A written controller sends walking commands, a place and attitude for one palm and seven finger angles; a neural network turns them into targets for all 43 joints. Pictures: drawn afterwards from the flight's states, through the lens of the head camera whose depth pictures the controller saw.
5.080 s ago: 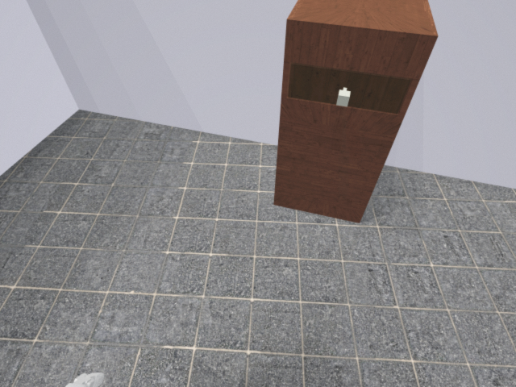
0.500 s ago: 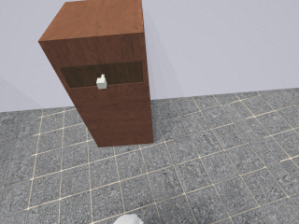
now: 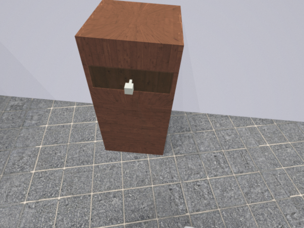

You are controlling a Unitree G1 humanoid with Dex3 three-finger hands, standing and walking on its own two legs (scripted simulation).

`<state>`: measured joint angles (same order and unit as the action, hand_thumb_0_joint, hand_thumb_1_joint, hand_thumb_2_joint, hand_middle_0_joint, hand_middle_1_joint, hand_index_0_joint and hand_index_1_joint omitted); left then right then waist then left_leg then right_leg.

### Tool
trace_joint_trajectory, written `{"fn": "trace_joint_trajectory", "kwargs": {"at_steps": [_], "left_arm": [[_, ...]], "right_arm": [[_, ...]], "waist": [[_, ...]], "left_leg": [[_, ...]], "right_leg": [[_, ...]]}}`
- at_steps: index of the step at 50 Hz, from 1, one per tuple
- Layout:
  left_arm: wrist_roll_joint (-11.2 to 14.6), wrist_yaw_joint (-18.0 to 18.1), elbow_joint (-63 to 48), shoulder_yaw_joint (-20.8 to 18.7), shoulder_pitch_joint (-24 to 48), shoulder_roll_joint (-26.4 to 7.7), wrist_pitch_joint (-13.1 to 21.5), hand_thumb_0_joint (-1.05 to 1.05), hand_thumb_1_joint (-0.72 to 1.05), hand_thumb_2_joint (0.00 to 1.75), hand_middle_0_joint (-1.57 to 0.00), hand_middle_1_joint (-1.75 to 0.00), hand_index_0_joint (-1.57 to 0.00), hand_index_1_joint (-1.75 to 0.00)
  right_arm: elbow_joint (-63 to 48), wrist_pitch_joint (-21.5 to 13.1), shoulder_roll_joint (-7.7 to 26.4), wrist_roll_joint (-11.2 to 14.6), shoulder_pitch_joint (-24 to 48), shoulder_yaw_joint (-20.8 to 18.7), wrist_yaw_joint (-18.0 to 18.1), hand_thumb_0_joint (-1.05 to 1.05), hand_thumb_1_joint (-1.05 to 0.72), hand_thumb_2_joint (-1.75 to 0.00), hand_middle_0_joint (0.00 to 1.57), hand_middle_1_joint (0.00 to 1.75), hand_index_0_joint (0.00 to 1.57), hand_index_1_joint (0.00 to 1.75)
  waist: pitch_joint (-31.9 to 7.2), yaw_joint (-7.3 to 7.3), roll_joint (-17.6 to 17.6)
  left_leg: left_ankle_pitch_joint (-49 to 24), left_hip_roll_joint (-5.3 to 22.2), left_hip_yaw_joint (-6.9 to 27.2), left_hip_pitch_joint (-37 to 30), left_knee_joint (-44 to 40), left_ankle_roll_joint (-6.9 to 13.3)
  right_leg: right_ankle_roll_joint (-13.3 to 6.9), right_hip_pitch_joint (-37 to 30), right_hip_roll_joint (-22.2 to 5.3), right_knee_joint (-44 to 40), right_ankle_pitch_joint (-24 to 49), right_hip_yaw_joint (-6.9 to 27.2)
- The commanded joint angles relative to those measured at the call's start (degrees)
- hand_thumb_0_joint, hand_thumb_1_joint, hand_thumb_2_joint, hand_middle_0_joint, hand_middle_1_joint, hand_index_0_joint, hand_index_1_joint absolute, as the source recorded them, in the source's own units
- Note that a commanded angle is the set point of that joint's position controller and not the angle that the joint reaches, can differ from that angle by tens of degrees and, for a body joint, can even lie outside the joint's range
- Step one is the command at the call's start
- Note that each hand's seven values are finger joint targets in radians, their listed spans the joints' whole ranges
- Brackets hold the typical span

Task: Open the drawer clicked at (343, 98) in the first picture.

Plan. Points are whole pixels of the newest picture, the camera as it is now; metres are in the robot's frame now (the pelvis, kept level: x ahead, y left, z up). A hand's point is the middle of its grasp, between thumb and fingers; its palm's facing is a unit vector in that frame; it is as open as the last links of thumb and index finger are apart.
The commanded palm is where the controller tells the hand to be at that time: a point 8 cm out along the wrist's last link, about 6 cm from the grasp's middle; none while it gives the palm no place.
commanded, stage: take the last steps up to it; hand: left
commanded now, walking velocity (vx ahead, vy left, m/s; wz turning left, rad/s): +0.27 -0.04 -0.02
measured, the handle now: (129, 85) +0.71 +0.16 -0.08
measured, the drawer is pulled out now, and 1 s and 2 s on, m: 0.00 0.00 0.00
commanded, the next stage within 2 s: come to a stop and stand still in 0.32 s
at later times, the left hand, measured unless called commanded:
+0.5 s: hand (109, 218) +0.18 +0.14 -0.18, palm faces +0.06 -0.98 -0.19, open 7.2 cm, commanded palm none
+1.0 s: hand (111, 216) +0.19 +0.14 -0.17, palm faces +0.02 -0.96 -0.29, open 7.4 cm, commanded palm none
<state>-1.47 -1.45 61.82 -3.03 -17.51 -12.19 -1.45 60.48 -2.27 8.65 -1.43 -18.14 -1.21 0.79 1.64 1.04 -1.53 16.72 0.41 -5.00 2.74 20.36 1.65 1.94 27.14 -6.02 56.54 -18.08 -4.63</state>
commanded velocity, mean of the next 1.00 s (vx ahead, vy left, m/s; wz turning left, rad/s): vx -0.01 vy -0.02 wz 0.00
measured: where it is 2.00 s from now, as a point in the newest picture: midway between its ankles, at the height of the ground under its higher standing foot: outside the picture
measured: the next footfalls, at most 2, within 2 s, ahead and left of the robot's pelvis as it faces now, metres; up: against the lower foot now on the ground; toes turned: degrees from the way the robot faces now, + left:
right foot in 0.20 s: +0.17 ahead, -0.14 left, +0.00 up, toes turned -9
left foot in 0.56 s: +0.28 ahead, +0.09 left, +0.00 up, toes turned +6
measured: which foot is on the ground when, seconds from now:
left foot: down 0.00-0.22, up 0.24-0.54, down 0.56-0.94, up 0.96-1.00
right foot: up 0.00-0.18, down 0.20-0.58, up 0.60-0.90, down 0.92-1.00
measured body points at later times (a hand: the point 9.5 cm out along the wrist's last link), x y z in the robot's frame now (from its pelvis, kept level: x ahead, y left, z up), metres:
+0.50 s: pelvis +0.15 -0.04 +0.00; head +0.16 -0.04 +0.45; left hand +0.18 +0.19 -0.16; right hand +0.20 -0.27 -0.16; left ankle +0.21 +0.09 -0.71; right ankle +0.13 -0.14 -0.74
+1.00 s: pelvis +0.15 -0.06 -0.02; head +0.16 -0.09 +0.43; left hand +0.19 +0.19 -0.15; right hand +0.22 -0.30 -0.18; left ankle +0.22 +0.08 -0.73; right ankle +0.14 -0.17 -0.74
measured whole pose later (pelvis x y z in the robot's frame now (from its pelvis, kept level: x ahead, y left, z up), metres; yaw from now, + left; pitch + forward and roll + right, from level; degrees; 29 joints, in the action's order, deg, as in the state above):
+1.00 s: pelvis +0.15 -0.06 -0.02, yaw -2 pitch -1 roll +1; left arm -1.6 1.3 57.6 -2.4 -14.7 -9.9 -1.9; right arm 58.4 3.9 11.4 -1.1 -8.7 -4.0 0.2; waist 2.6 0.8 3.0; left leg 21.1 3.3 -3.0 24.3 41.2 -0.3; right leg -0.9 14.7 -2.6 35.7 -20.1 -4.1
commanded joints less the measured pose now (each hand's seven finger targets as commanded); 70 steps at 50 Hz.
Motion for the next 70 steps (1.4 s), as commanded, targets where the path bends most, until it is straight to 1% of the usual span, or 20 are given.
{"fn": "trace_joint_trajectory", "kwargs": {"at_steps": [1,6,9,11,12,14,17,26,31,33,38,44,46,48,51,56,60,68,69,70], "left_arm": [[0.13,0.11,-5.34,0.13,7.1,-1.4,1.91,0.0,0.9,0.9,-0.2,-0.3,-0.2,-0.3],[0.3,0.1,-6.28,-0.17,9.65,-0.58,2.69,0.0,0.9,0.9,-0.2,-0.3,-0.2,-0.3],[-0.03,0.49,-1.85,-1.3,-3.13,-3.42,4.03,0.0,0.9,0.9,-0.2,-0.3,-0.2,-0.3],[0.32,1.75,1.34,-3.23,-15.71,-12.56,4.93,0.0,0.9,0.9,-0.2,-0.3,-0.2,-0.3],[0.81,2.11,0.95,-3.15,-12.73,-12.01,4.8,0.0,0.9,0.9,-0.2,-0.3,-0.2,-0.3],[0.54,2.68,-1.55,-1.74,-3.15,-6.52,4.52,0.0,0.9,0.9,-0.2,-0.3,-0.2,-0.3],[-0.04,3.01,-2.64,-0.59,1.3,-2.13,5.24,0.0,0.9,0.9,-0.2,-0.3,-0.2,-0.3],[0.66,3.44,-1.51,0.58,2.49,-3.05,3.31,0.0,0.9,0.9,-0.2,-0.3,-0.2,-0.3],[1.1,4.12,-1.74,1.0,-3.59,-1.73,0.29,0.0,0.9,0.9,-0.2,-0.3,-0.2,-0.3],[0.88,3.85,-2.37,0.3,-2.56,-2.47,-0.22,0.0,0.9,0.9,-0.2,-0.3,-0.2,-0.3],[0.6,3.2,-5.02,-0.63,-1.14,-1.08,-0.62,0.0,0.9,0.9,-0.2,-0.3,-0.2,-0.3],[0.23,3.01,-3.91,-0.46,-6.86,-0.67,-0.19,0.0,0.9,0.9,-0.2,-0.3,-0.2,-0.3],[-0.66,3.32,-5.39,-0.8,-3.95,-7.14,0.77,0.0,0.9,0.9,-0.2,-0.3,-0.2,-0.3],[-0.52,3.45,-8.21,-1.29,3.2,-9.47,0.72,0.0,0.9,0.9,-0.2,-0.3,-0.2,-0.3],[-0.25,3.39,-7.82,-0.26,7.18,-5.71,1.15,0.0,0.9,0.9,-0.2,-0.3,-0.2,-0.3],[0.26,3.38,-4.21,-0.06,0.88,-5.46,1.97,0.0,0.9,0.9,-0.2,-0.3,-0.2,-0.3],[1.47,3.39,-2.2,0.82,0.27,-2.65,2.15,0.0,0.9,0.9,-0.2,-0.3,-0.2,-0.3],[1.32,3.05,1.31,1.58,1.97,-2.7,1.66,0.0,0.9,0.9,-0.2,-0.3,-0.2,-0.3],[0.57,5.71,2.85,1.83,-4.84,-4.19,3.25,0.0,0.9,0.9,-0.2,-0.3,-0.2,-0.3],[0.57,5.2,0.27,1.61,-2.38,-6.98,4.03,0.0,0.9,0.9,-0.2,-0.3,-0.2,-0.3]], "right_arm": [[0.27,-1.07,9.05,0.16,-5.03,-2.38,0.88,0.0,-0.9,-0.9,0.2,0.3,0.2,0.3],[2.28,-0.8,9.15,-0.38,-6.28,-2.71,0.95,0.0,-0.9,-0.9,0.2,0.3,0.2,0.3],[3.04,-0.84,7.92,0.27,-5.87,-2.35,0.84,0.0,-0.9,-0.9,0.2,0.3,0.2,0.3],[0.24,-1.15,4.48,1.08,-7.15,-1.67,0.28,0.0,-0.9,-0.9,0.2,0.3,0.2,0.3],[-0.1,-0.6,5.29,1.11,-3.05,-1.88,0.32,0.0,-0.9,-0.9,0.2,0.3,0.2,0.3],[-0.86,-0.29,4.15,0.58,0.85,-2.17,-0.12,0.0,-0.9,-0.9,0.2,0.3,0.2,0.3],[0.73,1.15,1.18,-0.06,-3.84,-1.77,-0.51,0.0,-0.9,-0.9,0.2,0.3,0.2,0.3],[1.0,1.25,1.86,0.72,-1.12,-0.35,-0.04,0.0,-0.9,-0.9,0.2,0.3,0.2,0.3],[-1.03,1.69,10.53,0.76,3.21,-2.09,1.7,0.0,-0.9,-0.9,0.2,0.3,0.2,0.3],[-2.04,2.29,11.12,0.4,4.3,-2.78,2.28,0.0,-0.9,-0.9,0.2,0.3,0.2,0.3],[-4.58,3.18,12.03,0.15,7.84,-4.22,1.93,0.0,-0.9,-0.9,0.2,0.3,0.2,0.3],[-5.69,3.95,10.47,0.23,11.62,-4.31,0.43,0.0,-0.9,-0.9,0.2,0.3,0.2,0.3],[-6.77,4.66,4.15,1.01,9.78,-3.28,-0.34,0.0,-0.9,-0.9,0.2,0.3,0.2,0.3],[-7.86,5.6,4.66,0.56,13.14,-3.3,-0.67,0.0,-0.9,-0.9,0.2,0.3,0.2,0.3],[-3.95,4.98,4.82,0.6,6.66,-3.08,-0.58,0.0,-0.9,-0.9,0.2,0.3,0.2,0.3],[-2.23,3.42,3.39,0.92,5.54,-1.39,0.46,0.0,-0.9,-0.9,0.2,0.3,0.2,0.3],[1.33,1.54,5.91,0.53,1.92,-0.41,1.3,0.0,-0.9,-0.9,0.2,0.3,0.2,0.3],[3.89,1.91,4.69,0.65,1.35,0.43,1.5,0.0,-0.9,-0.9,0.2,0.3,0.2,0.3],[-0.03,0.9,6.92,1.24,6.35,-0.07,0.73,0.0,-0.9,-0.9,0.2,0.3,0.2,0.3],[-1.41,1.74,3.08,1.09,1.4,0.17,0.5,0.0,-0.9,-0.9,0.2,0.3,0.2,0.3]], "waist": [[5.76,-2.64,6.71],[5.53,-2.86,8.32],[-0.63,3.16,2.65],[-10.19,5.79,-15.73],[-7.94,6.42,-13.38],[0.76,2.7,-2.13],[1.17,-2.05,-3.51],[-0.61,-2.99,-4.28],[-0.67,-0.85,18.9],[-3.17,-1.44,14.49],[-8.98,-1.72,7.92],[-5.48,1.1,8.65],[0.11,-0.5,-10.88],[4.15,0.49,-15.64],[3.47,-2.87,-8.87],[-1.78,-0.16,-5.69],[-5.23,0.35,3.34],[2.46,-0.11,3.97],[4.5,2.27,2.47],[-0.94,-1.71,1.22]], "left_leg": [[-12.29,15.33,9.66,0.26,-10.31,8.16],[-17.5,15.7,8.67,1.15,-5.39,7.31],[-22.99,10.44,3.06,7.62,12.04,3.29],[16.52,0.02,-1.4,27.49,43.49,-0.56],[16.77,2.56,4.83,29.32,50.39,0.1],[7.8,6.22,5.88,31.45,51.62,-0.13],[4.17,7.03,3.38,24.27,41.94,-1.84],[-15.84,4.14,0.68,6.5,6.62,-3.45],[-48.12,19.65,13.6,6.34,-1.41,7.24],[-49.47,21.0,13.27,4.5,-0.3,9.69],[-39.66,20.12,9.5,1.09,1.84,9.82],[-3.2,14.35,6.99,17.07,0.85,4.13],[8.74,3.48,0.56,23.38,14.6,-2.66],[11.25,2.45,5.1,20.71,28.66,-1.59],[6.03,2.2,5.2,19.8,33.73,-1.33],[5.93,2.16,3.05,15.78,15.11,-2.64],[-21.82,8.06,8.33,3.36,1.8,-0.45],[-6.43,6.42,6.78,9.91,-2.93,-1.13],[-4.56,5.46,2.53,13.6,10.72,-2.92],[4.73,3.32,3.98,12.52,11.9,-2.33]], "right_leg": [[0.66,5.86,-0.8,-7.99,2.0,-0.03],[-0.97,-1.52,1.48,-18.8,1.74,-2.05],[-3.29,-23.48,3.11,-29.13,8.9,-2.15],[-13.42,-40.7,-20.02,-38.19,18.88,28.67],[-14.89,-34.09,-20.16,-41.09,12.7,29.45],[-13.65,-22.75,-16.36,-42.72,6.87,20.16],[-10.82,-13.67,-11.77,-43.72,15.64,7.65],[-6.43,-13.12,-4.45,-33.4,26.44,-0.03],[-0.29,-10.72,2.57,-14.74,-11.71,-0.48],[-0.68,-7.23,2.4,-4.65,-15.65,2.86],[0.06,-2.85,3.02,0.56,-12.74,3.94],[-0.96,-18.58,3.61,-25.44,1.07,-0.71],[-5.97,-12.91,-9.59,-42.78,-5.01,17.63],[-10.57,0.52,-13.39,-48.69,-13.14,22.06],[-9.56,-3.64,-7.93,-43.39,1.18,12.44],[-10.82,-18.3,-7.44,-36.32,24.27,10.21],[-4.07,-16.89,-1.04,-33.02,20.62,6.39],[-3.24,-18.62,-0.15,-38.1,9.36,6.05],[-1.6,-16.95,-4.31,-35.65,32.81,9.8],[-4.98,-17.52,-7.9,-37.64,22.8,13.61]]}}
